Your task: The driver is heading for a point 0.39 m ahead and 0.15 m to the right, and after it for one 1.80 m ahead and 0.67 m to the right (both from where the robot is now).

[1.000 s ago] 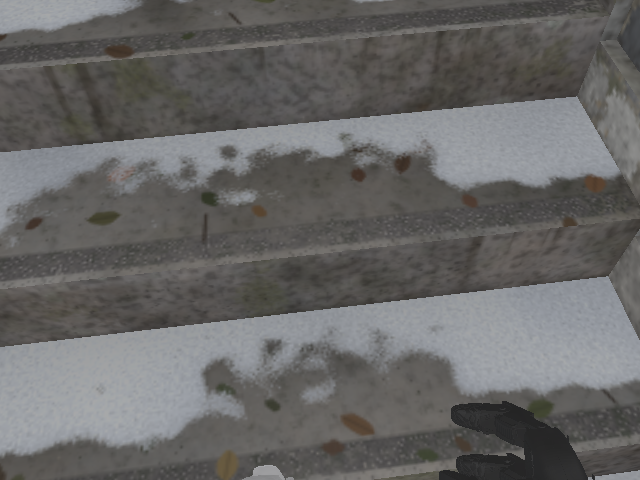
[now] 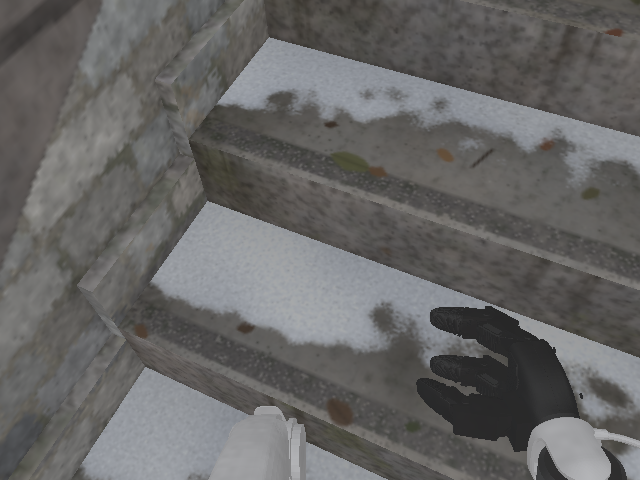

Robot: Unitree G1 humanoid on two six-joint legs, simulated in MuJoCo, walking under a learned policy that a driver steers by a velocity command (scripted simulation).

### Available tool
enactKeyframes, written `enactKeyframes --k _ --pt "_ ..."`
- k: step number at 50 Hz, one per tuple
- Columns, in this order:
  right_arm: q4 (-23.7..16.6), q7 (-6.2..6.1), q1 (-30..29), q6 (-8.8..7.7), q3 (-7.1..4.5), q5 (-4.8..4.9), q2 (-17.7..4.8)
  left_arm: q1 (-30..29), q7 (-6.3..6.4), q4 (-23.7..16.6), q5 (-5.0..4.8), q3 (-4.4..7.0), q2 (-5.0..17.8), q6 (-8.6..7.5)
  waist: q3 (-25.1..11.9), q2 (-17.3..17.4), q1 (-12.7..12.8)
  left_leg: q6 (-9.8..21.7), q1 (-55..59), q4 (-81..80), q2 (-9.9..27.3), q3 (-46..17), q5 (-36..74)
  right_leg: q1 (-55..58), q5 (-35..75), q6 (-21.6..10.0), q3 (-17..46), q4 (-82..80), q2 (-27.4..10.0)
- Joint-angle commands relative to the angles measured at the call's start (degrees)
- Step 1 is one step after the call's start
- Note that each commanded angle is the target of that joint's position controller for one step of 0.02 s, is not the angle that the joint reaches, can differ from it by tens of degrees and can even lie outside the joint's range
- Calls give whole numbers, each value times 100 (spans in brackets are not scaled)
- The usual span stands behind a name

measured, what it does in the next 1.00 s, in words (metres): climbs, turning right: left foot 0.17 m higher, then right foot 0.17 m higher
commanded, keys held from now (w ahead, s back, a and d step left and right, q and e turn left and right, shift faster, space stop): w+e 0.34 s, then e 0.66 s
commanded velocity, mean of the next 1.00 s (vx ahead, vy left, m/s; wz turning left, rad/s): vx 0.28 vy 0.00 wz -0.45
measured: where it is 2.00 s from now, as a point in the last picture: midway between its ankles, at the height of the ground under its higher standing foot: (520, 207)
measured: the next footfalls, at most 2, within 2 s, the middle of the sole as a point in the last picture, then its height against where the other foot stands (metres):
left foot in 0.04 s outside the picture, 0.17 m higher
right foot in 0.56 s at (467, 386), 0.17 m higher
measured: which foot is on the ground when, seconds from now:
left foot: up 0.00-0.02, down 0.04-0.54, up 0.56-1.00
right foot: down 0.00-0.06, up 0.08-0.54, down 0.56-1.00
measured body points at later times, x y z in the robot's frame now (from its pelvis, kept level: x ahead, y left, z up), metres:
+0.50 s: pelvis +0.29 -0.01 +0.18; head +0.34 -0.02 +0.62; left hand +0.58 +0.06 +0.12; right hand +0.17 -0.22 +0.04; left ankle +0.20 +0.11 -0.57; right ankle +0.43 -0.14 -0.35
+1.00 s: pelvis +0.47 -0.07 +0.32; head +0.49 -0.12 +0.76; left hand +0.64 +0.14 +0.21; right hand +0.59 -0.33 +0.22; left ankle +0.58 +0.02 -0.08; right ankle +0.44 -0.12 -0.41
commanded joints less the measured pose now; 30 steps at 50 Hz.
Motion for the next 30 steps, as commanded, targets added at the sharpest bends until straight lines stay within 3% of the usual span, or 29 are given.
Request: enactKeyframes --k 1,2,3,4,5,6,7,8,9,10,11,12,13,14,16,17,18,19,20,21,22,23,24,25,26,27,28,29,30 --pt "-17 -87 1249 -19 -165 205 -177 200 -39 -491 -171 252 1509 -199 -1830 -1006 -963 174 4985 -1853 -1074 787 62 -827 10376 -1234 659 1006 -1347" --pt "269 -216 2514 -34 -372 181 -681 -388 -183 -642 -358 418 2073 -366 -2354 -1189 -1766 351 5787 -2863 -937 253 828 -669 10519 -973 631 2382 -1372" --pt "433 -356 2896 -113 -539 55 -1045 -472 -361 -1001 -471 526 2108 -520 -2867 -786 -1870 687 7156 -3626 -220 -1750 4 -2399 8643 -645 897 4204 -714" --pt "534 -479 3063 -62 -793 -276 -1815 -486 -578 -1310 -546 417 1488 -561 -3568 833 -1811 1099 7760 -5741 1537 -5196 -60 -3546 2545 -444 1552 6745 396" --pt "639 -466 2743 -12 -909 -297 -2016 -997 -560 -1512 -268 531 1343 -522 -3588 771 -1766 1113 7043 -6807 1827 -6407 -896 -3871 1065 -408 2413 9610 877" --pt "966 -298 2109 -208 -857 -182 -1942 -1146 -469 -1809 -139 414 684 -387 -2489 168 -1050 1008 5999 -6949 1923 -5550 -1043 -4476 1159 -296 2259 10458 562" --pt "1357 -232 1957 -396 -730 -27 -1428 -1439 -399 -2092 79 304 391 -285 -1320 -344 -753 812 5188 -6691 1694 -4695 -1396 -4995 1277 -430 1735 10489 266" --pt "1772 -259 1987 -536 -596 -87 -868 -1565 -296 -2178 184 192 51 -175 -374 -431 -496 626 4404 -6390 1500 -3725 -780 -5452 1253 -550 1668 10558 158" --pt "2169 -255 2140 -582 -474 -161 -394 -1486 -288 -2225 231 52 -241 -76 -190 -233 -229 438 4211 -6497 1272 -2985 -119 -5768 1204 -683 1776 10931 122" --pt "2410 -253 2502 -593 -440 -281 -243 -1304 -324 -2242 192 -21 -389 41 -296 -15 -120 399 4534 -6511 1117 -2403 421 -6017 1193 -792 1766 11053 200" --pt "2686 -252 2782 -658 -450 -289 -250 -1440 -321 -2252 107 -46 -434 118 -216 -23 -204 360 4824 -6558 1051 -2053 875 -6557 988 -816 1878 11314 346" --pt "2659 -286 2899 -740 -467 -260 -373 -1432 -282 -2208 7 -19 -385 221 -95 136 -132 279 4828 -6643 1106 -1584 1253 -6691 965 -766 1974 11044 351" --pt "2702 -265 2749 -766 -415 -234 -340 -1703 -294 -2295 -80 -51 -370 311 -39 141 -90 172 4782 -6723 1154 -1240 1552 -6981 788 -726 1990 11179 425" --pt "2721 -265 2882 -846 -333 -214 -300 -2044 -240 -2383 -76 -51 -404 343 -38 -3 -214 157 4828 -6903 1294 -1073 1969 -7251 819 -709 1919 11684 544" --pt "2910 -183 3050 -1025 -345 -215 -627 -2802 -67 -2786 3 -127 -530 454 30 503 -179 135 5125 -7311 1381 -846 1717 -8203 303 -796 1710 12729 598" --pt "2907 -123 3032 -1071 -374 -177 -840 -3033 -6 -2966 54 -110 -402 510 191 449 -134 74 5176 -7503 1345 -624 1627 -8408 16 -788 1656 12603 574" --pt "2944 -144 3128 -1065 -290 -77 -713 -3326 24 -3175 7 -151 -403 575 436 404 -87 -97 4937 -7620 1224 -421 1799 -8365 -48 -798 1704 12365 556" --pt "2897 -118 3061 -1008 -359 -105 -953 -3606 12 -3342 69 -147 -206 604 533 182 -81 -143 4913 -7816 992 -148 1634 -8259 -220 -728 1397 11376 472" --pt "2876 -206 3168 -989 -382 -136 -1113 -3884 21 -3494 117 -143 -131 650 492 215 -220 -55 5154 -8076 974 -10 2106 -8163 -309 -652 1085 10981 420" --pt "2842 -329 3345 -979 -443 -78 -1412 -3719 -88 -3542 85 -169 -22 728 204 473 -204 48 5497 -8651 1022 295 2956 -7465 -322 -677 647 9958 108" --pt "2843 -479 3529 -877 -424 58 -1420 -3968 -179 -3608 48 -207 -72 824 -30 547 -378 81 5853 -8833 890 509 3387 -6988 -593 -727 346 9326 67" --pt "2610 -598 3364 -826 -418 99 -1540 -3894 -249 -3525 -65 -228 -132 840 -134 548 -425 75 5963 -8703 891 859 5033 -6187 -875 -808 -29 8475 73" --pt "2450 -685 3245 -784 -439 213 -1711 -3487 -246 -3296 -133 -268 -245 833 -491 568 -206 90 6028 -8082 841 1146 7681 -5008 -893 -906 -343 7762 368" --pt "2246 -703 3285 -754 -580 285 -2134 -2931 -190 -3142 -190 -204 -71 829 -1143 1143 -28 167 6498 -7251 1046 950 9884 -4139 -1147 -912 -493 7234 659" --pt "1999 -631 2925 -693 -677 312 -2377 -1907 -99 -2849 -15 -43 299 814 -1902 1424 271 125 7036 -5964 1329 779 11656 -3429 -1118 -1097 -332 7069 806" --pt "1779 -425 2631 -695 -788 446 -2531 -1314 -38 -2770 113 106 702 760 -2530 1462 487 -47 7264 -4678 1326 631 11002 -2555 -706 -1179 191 5700 895" --pt "1534 -281 2664 -762 -765 403 -2272 -1615 -98 -2845 94 294 1047 697 -2490 1117 492 -327 6327 -3046 868 347 7972 -1915 -410 -1320 1452 4201 942" --pt "751 -65 2373 -720 -603 161 -1439 -2118 -103 -2775 60 549 1868 744 -2376 -1092 -54 -967 3221 -179 -581 -57 1058 -880 1616 -2179 5112 2539 -689" --pt "815 21 2871 -675 -526 -140 -1130 -2547 25 -3051 134 625 1820 840 -2887 -558 -342 -818 3150 1557 -500 -1420 1236 -1376 1506 -2130 6341 1725 -1089"
Velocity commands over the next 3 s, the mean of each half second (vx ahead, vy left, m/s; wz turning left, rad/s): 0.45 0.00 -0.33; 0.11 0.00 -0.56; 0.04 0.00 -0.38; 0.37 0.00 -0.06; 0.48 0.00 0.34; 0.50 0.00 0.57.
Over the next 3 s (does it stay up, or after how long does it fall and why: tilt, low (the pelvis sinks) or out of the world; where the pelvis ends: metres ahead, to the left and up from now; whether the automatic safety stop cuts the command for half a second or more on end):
stays up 1.22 -0.55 0.80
